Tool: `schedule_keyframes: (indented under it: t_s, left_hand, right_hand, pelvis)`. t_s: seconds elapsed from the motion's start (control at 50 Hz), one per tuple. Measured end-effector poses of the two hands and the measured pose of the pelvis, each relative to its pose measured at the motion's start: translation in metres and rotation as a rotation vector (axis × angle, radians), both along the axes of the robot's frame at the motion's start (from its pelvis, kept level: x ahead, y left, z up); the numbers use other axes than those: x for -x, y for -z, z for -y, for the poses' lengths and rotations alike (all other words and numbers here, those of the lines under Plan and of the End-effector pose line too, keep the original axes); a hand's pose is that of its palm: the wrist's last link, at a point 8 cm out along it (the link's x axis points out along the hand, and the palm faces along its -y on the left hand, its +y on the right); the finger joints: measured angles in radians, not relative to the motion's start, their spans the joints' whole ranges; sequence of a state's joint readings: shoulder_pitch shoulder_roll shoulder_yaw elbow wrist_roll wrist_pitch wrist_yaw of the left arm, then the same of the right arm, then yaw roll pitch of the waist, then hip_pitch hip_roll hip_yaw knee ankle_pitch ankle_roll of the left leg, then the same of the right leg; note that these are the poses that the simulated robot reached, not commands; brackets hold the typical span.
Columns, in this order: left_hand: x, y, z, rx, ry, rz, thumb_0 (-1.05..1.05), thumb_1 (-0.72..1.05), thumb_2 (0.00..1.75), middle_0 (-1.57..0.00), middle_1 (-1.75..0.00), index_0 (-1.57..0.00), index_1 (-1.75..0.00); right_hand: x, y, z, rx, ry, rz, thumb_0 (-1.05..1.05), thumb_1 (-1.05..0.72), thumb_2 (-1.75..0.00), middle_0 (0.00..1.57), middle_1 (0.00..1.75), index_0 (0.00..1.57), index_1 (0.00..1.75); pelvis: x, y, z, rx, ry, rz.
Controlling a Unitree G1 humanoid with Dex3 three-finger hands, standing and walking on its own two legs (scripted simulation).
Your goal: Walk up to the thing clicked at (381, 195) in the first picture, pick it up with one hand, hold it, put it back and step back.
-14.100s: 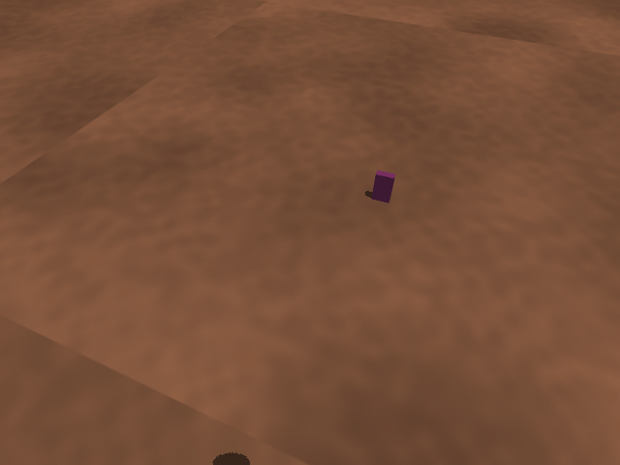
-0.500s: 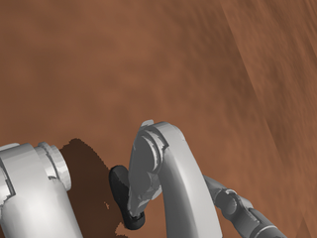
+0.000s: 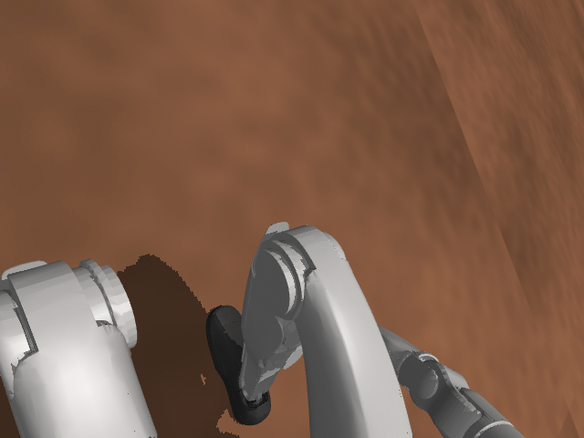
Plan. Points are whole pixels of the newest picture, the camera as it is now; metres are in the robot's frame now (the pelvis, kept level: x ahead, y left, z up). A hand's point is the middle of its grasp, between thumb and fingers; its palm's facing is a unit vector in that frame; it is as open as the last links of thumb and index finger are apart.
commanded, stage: settle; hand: left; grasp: from the side
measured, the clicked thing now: out of the picture +0.42 +0.30 -0.19
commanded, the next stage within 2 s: lift in 1.70 s
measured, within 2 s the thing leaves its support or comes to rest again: neither
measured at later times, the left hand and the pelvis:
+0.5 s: hand out of the picture +0.37 +0.34 -0.06, palm faces +0.44 -0.90 -0.03, open 8.2 cm; pelvis +0.01 -0.01 +0.03, yaw +4 degrees
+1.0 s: hand out of the picture +0.38 +0.33 +0.02, palm faces +0.45 -0.89 -0.05, open 8.2 cm; pelvis +0.03 -0.02 +0.05, yaw +9 degrees
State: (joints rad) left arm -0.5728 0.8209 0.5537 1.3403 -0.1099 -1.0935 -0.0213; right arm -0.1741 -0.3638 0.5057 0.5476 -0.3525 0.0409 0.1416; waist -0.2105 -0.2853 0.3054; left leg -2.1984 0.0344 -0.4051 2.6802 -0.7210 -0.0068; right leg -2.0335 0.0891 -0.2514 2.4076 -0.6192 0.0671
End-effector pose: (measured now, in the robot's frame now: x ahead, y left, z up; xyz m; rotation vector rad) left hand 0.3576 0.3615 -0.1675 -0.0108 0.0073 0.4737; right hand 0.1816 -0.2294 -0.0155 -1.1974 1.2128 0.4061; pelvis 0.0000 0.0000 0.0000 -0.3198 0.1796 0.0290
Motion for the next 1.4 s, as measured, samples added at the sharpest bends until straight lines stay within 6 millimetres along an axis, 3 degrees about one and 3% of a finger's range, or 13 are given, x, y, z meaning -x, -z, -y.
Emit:
schedule_keyframes:
  t_s: [0.32, 0.66, 0.96, 1.4]
  left_hand:
    - [0.018, -0.066, -0.015, -0.026, 0.021, 0.042, 0.0, -0.36, 1.09, -0.98, -1.27, -0.96, -1.27]
    - [0.033, -0.144, -0.02, -0.067, 0.003, 0.001, 0.0, -0.41, 1.13, -1.0, -1.3, -0.98, -1.3]
    - [0.024, -0.183, -0.009, -0.058, 0.015, -0.013, 0.0, -0.42, 1.14, -1.01, -1.31, -0.99, -1.31]
    - [0.028, -0.219, -0.005, -0.049, 0.008, -0.042, 0.0, -0.46, 1.17, -1.02, -1.33, -1.0, -1.33]
  right_hand:
    - [-0.021, 0.004, 0.001, -0.133, 0.11, 0.092, 0.0, -0.91, -0.9, 0.2, 0.3, 0.21, 0.3]
    - [-0.05, 0.021, -0.002, -0.332, 0.269, 0.163, 0.01, -0.91, -0.9, 0.2, 0.3, 0.21, 0.3]
    - [-0.047, 0.03, 0.017, -0.368, 0.412, 0.155, 0.01, -0.91, -0.9, 0.2, 0.3, 0.2, 0.3]
    - [-0.054, 0.006, 0.018, -0.403, 0.457, 0.216, 0.01, -0.92, -0.9, 0.2, 0.3, 0.2, 0.3]
  pelvis:
    - [-0.005, -0.013, 0.006, -0.04, -0.025, -0.099]
    - [-0.014, -0.036, 0.016, -0.103, -0.071, -0.246]
    - [-0.025, -0.052, 0.024, -0.148, -0.091, -0.333]
    - [-0.024, -0.08, 0.026, -0.171, -0.11, -0.367]
